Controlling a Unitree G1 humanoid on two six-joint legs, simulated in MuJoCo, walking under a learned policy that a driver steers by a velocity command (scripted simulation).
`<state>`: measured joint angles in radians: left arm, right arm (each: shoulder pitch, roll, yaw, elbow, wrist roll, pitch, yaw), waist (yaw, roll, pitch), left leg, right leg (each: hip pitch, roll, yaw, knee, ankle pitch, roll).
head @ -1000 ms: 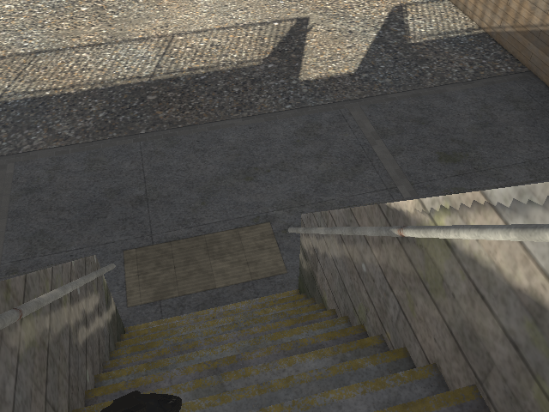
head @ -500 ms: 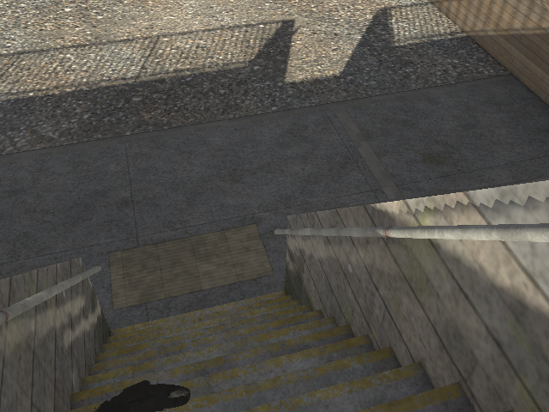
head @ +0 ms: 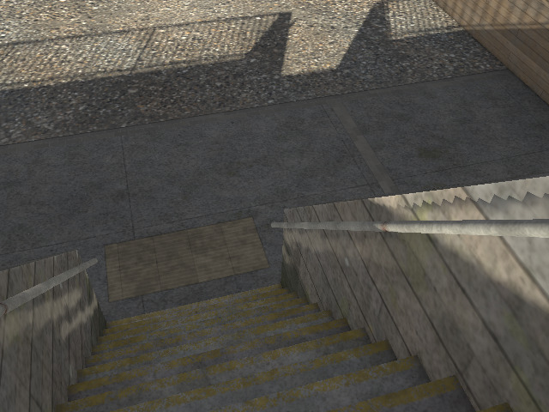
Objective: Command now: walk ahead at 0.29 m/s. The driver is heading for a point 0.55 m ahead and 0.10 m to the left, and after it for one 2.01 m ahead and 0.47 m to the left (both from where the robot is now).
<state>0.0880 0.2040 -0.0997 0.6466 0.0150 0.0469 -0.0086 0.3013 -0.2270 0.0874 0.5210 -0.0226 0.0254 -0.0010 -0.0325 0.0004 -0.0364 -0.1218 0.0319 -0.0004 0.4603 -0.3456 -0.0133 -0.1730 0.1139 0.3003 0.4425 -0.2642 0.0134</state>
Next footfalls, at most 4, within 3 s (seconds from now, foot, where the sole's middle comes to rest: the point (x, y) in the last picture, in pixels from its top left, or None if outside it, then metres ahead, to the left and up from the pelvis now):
none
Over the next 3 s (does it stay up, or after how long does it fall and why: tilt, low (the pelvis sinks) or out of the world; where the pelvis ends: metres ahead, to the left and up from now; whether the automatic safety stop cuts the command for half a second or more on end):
stays up -0.02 0.00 0.01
